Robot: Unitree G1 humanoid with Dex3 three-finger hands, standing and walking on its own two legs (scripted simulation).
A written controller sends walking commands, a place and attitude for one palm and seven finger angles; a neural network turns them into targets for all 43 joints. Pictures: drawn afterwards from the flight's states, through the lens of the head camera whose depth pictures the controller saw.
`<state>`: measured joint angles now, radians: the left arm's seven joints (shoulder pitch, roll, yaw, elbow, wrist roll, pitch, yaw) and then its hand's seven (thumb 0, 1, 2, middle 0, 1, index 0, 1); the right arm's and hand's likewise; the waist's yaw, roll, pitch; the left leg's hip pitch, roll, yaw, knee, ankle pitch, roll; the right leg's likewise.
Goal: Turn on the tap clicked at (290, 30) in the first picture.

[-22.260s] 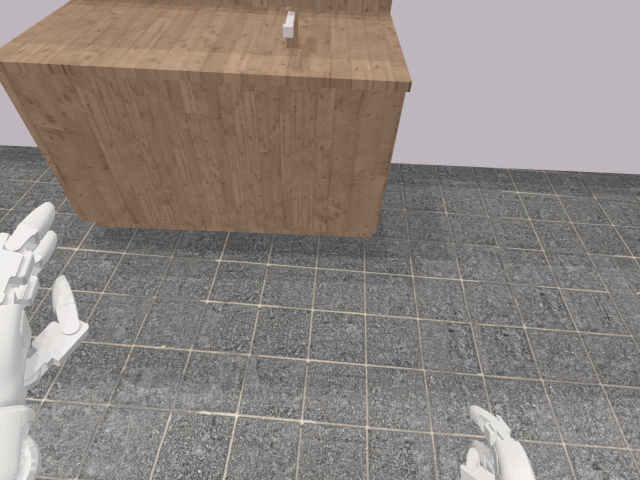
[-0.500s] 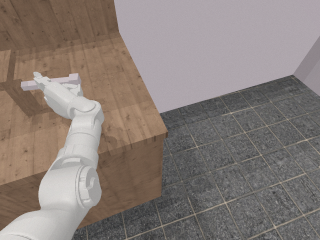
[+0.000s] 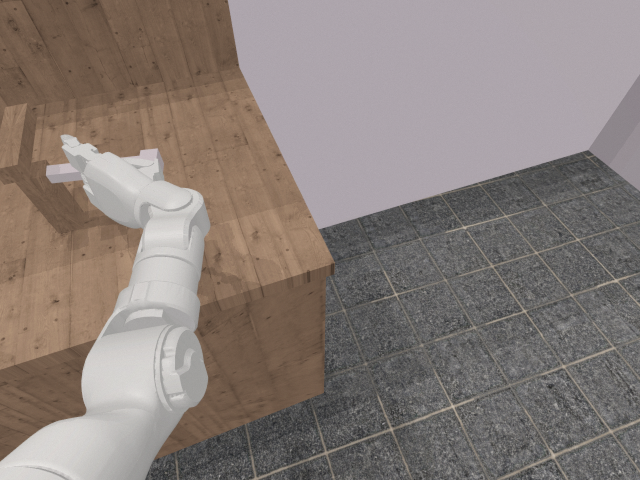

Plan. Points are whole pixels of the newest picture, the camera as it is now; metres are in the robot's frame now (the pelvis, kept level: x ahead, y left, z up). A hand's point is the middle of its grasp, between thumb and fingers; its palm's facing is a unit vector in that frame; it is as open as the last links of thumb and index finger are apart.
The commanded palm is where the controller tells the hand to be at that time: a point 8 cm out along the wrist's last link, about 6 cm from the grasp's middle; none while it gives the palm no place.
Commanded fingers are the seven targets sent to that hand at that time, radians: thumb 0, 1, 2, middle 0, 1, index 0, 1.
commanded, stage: lift the hand up off the lever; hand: left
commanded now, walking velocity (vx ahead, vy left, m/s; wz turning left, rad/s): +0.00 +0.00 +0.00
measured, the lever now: (151, 163) +0.54 +0.21 +0.10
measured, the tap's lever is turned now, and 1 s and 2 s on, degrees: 79 79 79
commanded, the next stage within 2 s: draw the hand back beside the body in 1.34 s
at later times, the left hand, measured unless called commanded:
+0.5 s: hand (157, 165) +0.47 +0.18 +0.15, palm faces +0.80 -0.58 -0.15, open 7.9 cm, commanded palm +0.42 +0.20 +0.16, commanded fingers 0.00 0.90 0.90 -0.15 -0.15 -0.15 -0.15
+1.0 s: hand (143, 157) +0.46 +0.18 +0.17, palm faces +0.80 -0.58 -0.11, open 7.9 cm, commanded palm +0.41 +0.20 +0.18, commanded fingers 0.00 0.90 0.90 -0.15 -0.15 -0.15 -0.15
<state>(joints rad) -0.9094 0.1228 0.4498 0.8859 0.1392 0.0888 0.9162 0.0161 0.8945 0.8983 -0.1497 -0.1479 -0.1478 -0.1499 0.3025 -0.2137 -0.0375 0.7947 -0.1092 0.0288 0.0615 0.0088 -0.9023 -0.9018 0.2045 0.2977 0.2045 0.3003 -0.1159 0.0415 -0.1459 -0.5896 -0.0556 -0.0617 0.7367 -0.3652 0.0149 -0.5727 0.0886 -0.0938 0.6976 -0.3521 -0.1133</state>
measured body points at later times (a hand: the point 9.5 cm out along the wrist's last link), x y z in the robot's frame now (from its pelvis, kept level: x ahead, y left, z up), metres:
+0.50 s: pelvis +0.00 -0.02 +0.01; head +0.03 -0.04 +0.46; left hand +0.43 +0.20 +0.16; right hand +0.06 -0.27 -0.13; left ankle -0.01 +0.11 -0.71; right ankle -0.01 -0.04 -0.71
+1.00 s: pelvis +0.00 -0.01 +0.01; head +0.02 -0.03 +0.46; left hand +0.42 +0.21 +0.18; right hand +0.09 -0.27 -0.12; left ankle -0.01 +0.11 -0.71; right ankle -0.01 -0.04 -0.71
